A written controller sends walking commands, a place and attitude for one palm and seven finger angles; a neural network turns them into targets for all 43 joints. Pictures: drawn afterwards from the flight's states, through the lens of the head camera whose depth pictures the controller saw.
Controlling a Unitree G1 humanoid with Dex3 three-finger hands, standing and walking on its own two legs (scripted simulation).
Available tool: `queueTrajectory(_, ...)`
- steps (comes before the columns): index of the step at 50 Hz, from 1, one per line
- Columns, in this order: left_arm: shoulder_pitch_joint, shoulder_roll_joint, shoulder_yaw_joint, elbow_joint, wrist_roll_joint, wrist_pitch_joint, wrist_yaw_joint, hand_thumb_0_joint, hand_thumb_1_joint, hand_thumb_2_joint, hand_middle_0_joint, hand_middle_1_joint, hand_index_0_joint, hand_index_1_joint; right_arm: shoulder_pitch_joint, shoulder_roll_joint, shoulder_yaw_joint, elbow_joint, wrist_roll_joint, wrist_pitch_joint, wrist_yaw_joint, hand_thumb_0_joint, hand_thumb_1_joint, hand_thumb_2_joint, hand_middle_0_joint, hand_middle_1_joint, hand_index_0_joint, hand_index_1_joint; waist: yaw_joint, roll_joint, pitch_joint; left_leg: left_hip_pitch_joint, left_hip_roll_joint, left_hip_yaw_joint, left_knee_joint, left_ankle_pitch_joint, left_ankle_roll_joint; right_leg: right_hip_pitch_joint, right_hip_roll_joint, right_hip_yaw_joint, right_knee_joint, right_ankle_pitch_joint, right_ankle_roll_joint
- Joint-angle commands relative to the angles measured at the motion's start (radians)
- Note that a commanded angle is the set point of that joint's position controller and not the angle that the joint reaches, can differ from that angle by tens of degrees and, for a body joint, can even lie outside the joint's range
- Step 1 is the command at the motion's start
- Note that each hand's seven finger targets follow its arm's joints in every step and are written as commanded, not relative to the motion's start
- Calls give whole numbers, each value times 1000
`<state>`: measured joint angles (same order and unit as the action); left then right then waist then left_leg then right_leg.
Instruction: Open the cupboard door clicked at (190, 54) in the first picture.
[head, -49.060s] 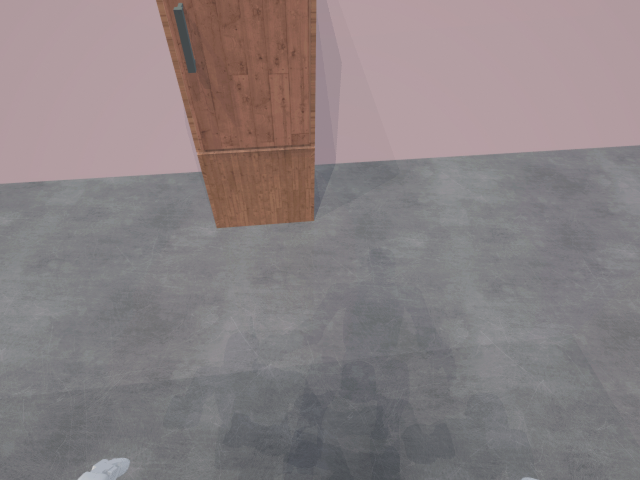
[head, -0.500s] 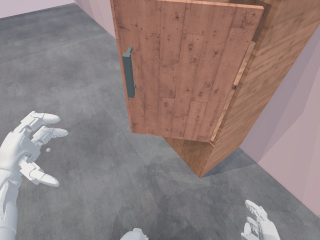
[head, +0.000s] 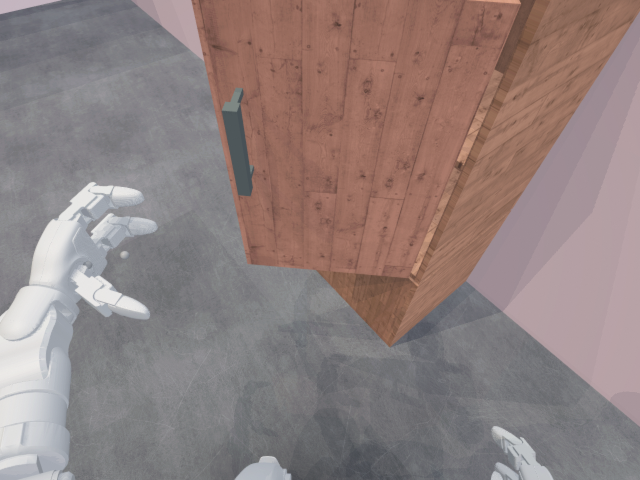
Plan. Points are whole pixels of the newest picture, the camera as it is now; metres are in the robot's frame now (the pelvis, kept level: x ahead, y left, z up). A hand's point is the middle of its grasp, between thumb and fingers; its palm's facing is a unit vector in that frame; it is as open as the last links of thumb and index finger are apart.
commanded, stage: move the hooked fingers beside the handle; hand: left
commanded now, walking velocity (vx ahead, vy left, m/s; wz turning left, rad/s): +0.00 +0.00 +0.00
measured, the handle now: (241, 145) +0.57 +0.14 +0.08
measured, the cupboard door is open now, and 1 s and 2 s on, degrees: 46 46 46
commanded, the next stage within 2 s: slide the fingers in behind the handle in 1.88 s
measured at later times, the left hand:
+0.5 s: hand (153, 208) +0.43 +0.24 +0.09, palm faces -0.02 -1.00 +0.00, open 14.0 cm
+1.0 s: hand (191, 167) +0.51 +0.21 +0.08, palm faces -0.05 -1.00 +0.01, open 14.0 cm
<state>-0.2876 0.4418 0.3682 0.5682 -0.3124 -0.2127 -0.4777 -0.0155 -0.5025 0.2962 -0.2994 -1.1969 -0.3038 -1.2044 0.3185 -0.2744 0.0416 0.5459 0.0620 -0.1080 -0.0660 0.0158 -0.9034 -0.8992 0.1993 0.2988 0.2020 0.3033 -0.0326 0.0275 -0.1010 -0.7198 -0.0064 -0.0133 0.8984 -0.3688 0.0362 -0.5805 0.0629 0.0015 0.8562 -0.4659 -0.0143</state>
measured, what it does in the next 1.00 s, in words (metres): stands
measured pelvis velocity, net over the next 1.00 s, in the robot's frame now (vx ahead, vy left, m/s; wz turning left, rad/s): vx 0.00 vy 0.00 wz -0.03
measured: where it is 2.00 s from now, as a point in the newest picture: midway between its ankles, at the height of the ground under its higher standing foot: outside the picture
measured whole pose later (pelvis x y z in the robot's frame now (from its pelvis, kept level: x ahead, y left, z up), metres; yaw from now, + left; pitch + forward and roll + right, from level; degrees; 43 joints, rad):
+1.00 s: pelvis +0.00 +0.00 -0.02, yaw -2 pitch +20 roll -4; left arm -0.98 0.61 0.40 1.23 -0.11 -0.30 -0.37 -0.02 -0.50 0.30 -0.30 -1.20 -0.30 -1.20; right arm 0.41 -0.28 0.04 0.64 0.02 0.03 -0.03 0.01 -0.91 -0.90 0.20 0.30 0.20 0.30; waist -0.17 0.03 -0.10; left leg -0.98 0.02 -0.03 1.03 -0.40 0.04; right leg -0.83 0.09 -0.01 0.96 -0.49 -0.01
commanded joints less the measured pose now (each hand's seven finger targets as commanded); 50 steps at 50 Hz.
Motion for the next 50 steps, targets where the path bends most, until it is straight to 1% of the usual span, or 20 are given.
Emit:
queueTrajectory(1,-338,246,67,-121,-21,-58,-5,0,-500,300,-300,-1200,-300,-1200,5,-163,-71,-114,-2,-28,-7,0,-900,-900,200,300,200,300,-9,18,-258,297,14,-37,-94,247,1,-39,-6,-21,-108,325,-10)
queueTrajectory(3,-386,244,61,-135,-19,-79,-6,0,-500,300,-300,-1200,-300,-1200,12,-163,-73,-110,-2,-23,-7,0,-900,-900,200,300,200,300,-9,50,-300,333,15,-43,-86,278,-1,-46,-5,-20,-97,337,-15)
queueTrajectory(6,-491,213,9,-142,-4,-108,1,0,-500,300,-300,-1200,-300,-1200,22,-161,-77,-87,-4,-19,-8,0,-900,-900,200,300,200,300,-34,104,-314,390,23,-63,-81,264,-7,-113,-3,-26,-96,281,-18)
queueTrajectory(7,-524,206,4,-153,-7,-120,8,0,-500,300,-300,-1200,-300,-1200,28,-160,-76,-81,-7,-19,-9,0,-900,-900,200,300,200,300,-37,77,-332,391,20,-67,-74,277,-4,-98,-2,-27,-92,290,-21)
queueTrajectory(8,-507,244,38,-116,2,-121,13,0,-500,300,-300,-1200,-300,-1200,35,-167,-81,-74,-7,-14,-9,0,-900,-900,200,300,200,300,-30,77,-351,395,23,-64,-70,276,-5,-106,-3,-21,-91,291,-17)
queueTrajectory(11,-578,223,4,-40,24,-119,25,0,-500,300,-300,-1200,-300,-1200,41,-164,-77,-56,-7,2,-10,0,-900,-900,200,300,200,300,-46,74,-322,373,24,-70,-78,236,-6,-131,-7,-26,-92,252,-16)
queueTrajectory(15,-607,319,81,92,43,-106,44,0,-500,300,-300,-1200,-300,-1200,58,-170,-72,-50,-10,25,-8,0,-900,-900,200,300,200,300,-30,30,-322,288,19,-48,-67,221,2,-81,-12,-9,-91,276,-12)
queueTrajectory(19,-660,361,103,127,62,-136,46,0,-500,300,-300,-1200,-300,-1200,71,-166,-71,-54,-15,41,0,0,-900,-900,200,300,200,300,-22,88,-383,287,17,-34,-40,285,-1,-49,-11,-1,-66,347,-14)
queueTrajectory(23,-732,356,92,194,61,-172,24,0,-500,300,-300,-1200,-300,-1200,91,-172,-75,-39,-14,54,5,0,-900,-900,200,300,200,300,-47,56,-395,264,21,-27,-13,292,5,-65,-3,8,-57,373,-8)
queueTrajectory(26,-789,319,36,273,69,-166,1,0,-500,300,-300,-1200,-300,-1200,109,-175,-76,-23,-12,66,7,0,-900,-900,200,300,200,300,-78,53,-342,240,23,-33,-10,246,9,-125,-1,2,-63,321,-7)
queueTrajectory(28,-836,363,63,297,72,-166,-5,0,-500,300,-300,-1200,-300,-1200,123,-184,-79,-12,-12,73,4,0,-900,-900,200,300,200,300,-76,57,-364,231,24,-33,-2,256,9,-120,-3,9,-56,336,-7)
queueTrajectory(29,-848,309,12,294,75,-162,-8,0,-500,300,-300,-1200,-300,-1200,124,-177,-79,-11,-13,75,6,0,-900,-900,200,300,200,300,-91,69,-368,246,23,-34,-1,251,11,-141,-3,4,-57,322,-6)
queueTrajectory(31,-865,359,50,316,84,-166,-1,0,-500,300,-300,-1200,-300,-1200,140,-187,-81,-1,-17,82,6,0,-900,-900,200,300,200,300,-80,89,-377,260,27,-48,1,250,6,-172,-1,-3,-50,290,-13)
queueTrajectory(35,-1000,371,47,345,100,-177,38,0,-500,300,-300,-1200,-300,-1200,159,-190,-78,20,-22,86,6,0,-900,-900,200,300,200,300,-115,74,-367,234,34,-61,14,198,9,-231,0,-2,-47,222,-8)
queueTrajectory(38,-1072,461,106,336,125,-197,68,0,-500,300,-300,-1200,-300,-1200,179,-197,-79,29,-27,86,6,0,-900,-900,200,300,200,300,-108,116,-462,263,37,-64,31,233,6,-219,1,4,-27,240,-10)
queueTrajectory(41,-1081,416,69,356,148,-202,87,0,-500,300,-300,-1200,-300,-1200,196,-191,-76,40,-36,91,14,0,-900,-900,200,300,200,300,-114,168,-481,325,43,-79,34,277,-4,-265,6,-14,-18,240,-15)
queueTrajectory(43,-1089,431,78,405,164,-191,98,0,-500,300,-300,-1200,-300,-1200,211,-196,-76,45,-37,98,17,0,-900,-900,200,300,200,300,-122,151,-479,317,47,-80,40,288,-3,-282,10,-15,-16,246,-11)
queueTrajectory(44,-1086,401,49,435,168,-174,100,0,-500,300,-300,-1200,-300,-1200,218,-193,-73,46,-40,104,19,0,-900,-900,200,300,200,300,-132,144,-443,300,46,-81,35,286,-3,-283,11,-21,-22,245,-12)
queueTrajectory(46,-1109,407,45,473,179,-150,107,0,-500,300,-300,-1200,-300,-1200,233,-201,-73,45,-42,111,22,0,-900,-900,200,300,200,300,-145,125,-413,271,46,-81,33,262,0,-296,11,-22,-28,231,-9)
queueTrajectory(50,-1144,456,83,495,188,-143,124,0,-500,300,-300,-1200,-300,-1200,261,-206,-70,39,-50,120,25,0,-900,-900,200,300,200,300,-151,101,-433,240,47,-75,47,288,4,-279,15,-20,-23,260,-8)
